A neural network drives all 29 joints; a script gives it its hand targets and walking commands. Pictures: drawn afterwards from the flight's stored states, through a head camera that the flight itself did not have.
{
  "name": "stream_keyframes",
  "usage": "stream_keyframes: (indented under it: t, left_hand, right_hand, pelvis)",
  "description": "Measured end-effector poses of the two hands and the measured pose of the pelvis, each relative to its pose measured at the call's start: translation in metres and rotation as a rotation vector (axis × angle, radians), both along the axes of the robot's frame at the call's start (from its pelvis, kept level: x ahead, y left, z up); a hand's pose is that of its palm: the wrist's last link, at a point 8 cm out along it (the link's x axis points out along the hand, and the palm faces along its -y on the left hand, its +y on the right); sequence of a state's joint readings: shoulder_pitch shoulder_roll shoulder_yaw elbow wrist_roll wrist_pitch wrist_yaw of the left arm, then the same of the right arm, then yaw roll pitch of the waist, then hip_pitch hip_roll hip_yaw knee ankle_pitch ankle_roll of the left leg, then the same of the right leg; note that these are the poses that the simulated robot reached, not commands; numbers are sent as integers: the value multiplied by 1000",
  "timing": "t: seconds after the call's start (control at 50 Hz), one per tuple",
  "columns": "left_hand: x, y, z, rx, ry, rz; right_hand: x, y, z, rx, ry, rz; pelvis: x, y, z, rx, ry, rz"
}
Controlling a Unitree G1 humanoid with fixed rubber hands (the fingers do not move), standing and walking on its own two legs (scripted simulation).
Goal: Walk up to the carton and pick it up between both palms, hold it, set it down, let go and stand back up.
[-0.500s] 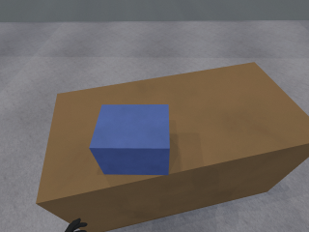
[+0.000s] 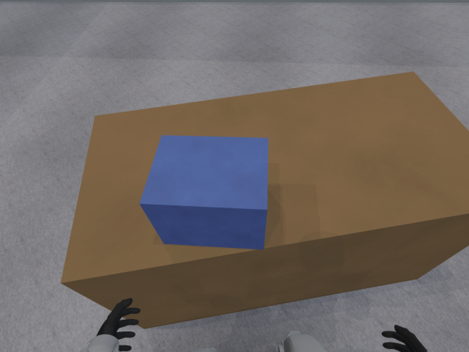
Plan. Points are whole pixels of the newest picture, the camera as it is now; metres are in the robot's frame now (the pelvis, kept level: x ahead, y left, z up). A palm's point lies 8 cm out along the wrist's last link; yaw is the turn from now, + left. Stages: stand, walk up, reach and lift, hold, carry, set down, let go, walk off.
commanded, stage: reach and lift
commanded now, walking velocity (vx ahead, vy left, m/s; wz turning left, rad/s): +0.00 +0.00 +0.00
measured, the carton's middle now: (213, 193) +0.44 +0.07 -0.05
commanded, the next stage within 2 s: none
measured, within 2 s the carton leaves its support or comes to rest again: neither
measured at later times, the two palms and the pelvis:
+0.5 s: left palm (95, 324) +0.19 +0.26 -0.05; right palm out of the picture +0.14 -0.21 -0.06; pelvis +0.01 -0.01 +0.02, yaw +3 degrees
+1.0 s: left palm (77, 312) +0.20 +0.28 -0.03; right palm (357, 306) +0.20 -0.17 -0.03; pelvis +0.03 +0.00 +0.02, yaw +5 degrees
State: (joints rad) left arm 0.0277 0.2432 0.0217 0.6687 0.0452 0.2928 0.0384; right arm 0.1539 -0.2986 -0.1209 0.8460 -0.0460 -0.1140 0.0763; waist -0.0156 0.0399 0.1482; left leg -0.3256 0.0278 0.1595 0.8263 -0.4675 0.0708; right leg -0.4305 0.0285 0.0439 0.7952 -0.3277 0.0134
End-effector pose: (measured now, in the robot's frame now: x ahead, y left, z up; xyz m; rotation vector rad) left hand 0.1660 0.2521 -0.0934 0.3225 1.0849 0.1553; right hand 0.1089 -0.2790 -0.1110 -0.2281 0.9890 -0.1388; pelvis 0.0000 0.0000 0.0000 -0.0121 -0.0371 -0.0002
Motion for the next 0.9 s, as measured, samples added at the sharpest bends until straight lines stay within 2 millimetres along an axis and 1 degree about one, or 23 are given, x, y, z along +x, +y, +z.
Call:
stream_keyframes:
  t: [0.06, 0.1, 0.12, 0.18, 0.28, 0.36, 0.44, 0.52, 0.7, 0.82, 0.9]
  left_hand:
    - [20, -12, 6, -44, -67, -18]
    - [29, -18, 12, -70, -115, -28]
    - [31, -20, 14, -78, -136, -28]
    - [33, -20, 20, -87, -177, -16]
    - [24, -10, 24, -93, -193, 5]
    - [19, -1, 29, -91, -213, 2]
    - [19, 5, 37, -93, -252, -18]
    - [22, 9, 47, -107, -310, -24]
    - [33, 17, 62, -146, -426, -19]
    - [37, 20, 64, -181, -480, -18]
    - [37, 24, 64, -195, -516, -15]
  right_hand:
    - [31, 4, 8, -8, -109, 5]
    - [44, 11, 18, -9, -167, 12]
    - [48, 15, 23, -8, -185, 17]
    - [48, 27, 31, 4, -195, 26]
    - [33, 42, 33, 15, -179, -5]
    - [25, 52, 36, 30, -200, -36]
    - [25, 61, 40, 45, -232, -47]
    - [32, 68, 49, 55, -290, -43]
    - [58, 85, 64, 83, -389, -29]
    - [77, 94, 71, 93, -446, -33]
    - [86, 100, 76, 102, -484, -41]
  pelvis:
    - [-3, -4, -3, -5, -20, 16]
    - [-2, -8, -1, -2, -28, 27]
    - [-2, -10, 0, 0, -30, 31]
    - [2, -15, 6, 0, -34, 41]
    - [6, -19, 12, -7, -39, 55]
    - [6, -18, 15, -12, -43, 52]
    - [6, -15, 18, -16, -56, 46]
    - [7, -12, 21, -14, -63, 42]
    - [12, -6, 26, -18, -73, 47]
    - [18, -2, 25, -24, -75, 58]
    - [22, 0, 26, -30, -79, 64]
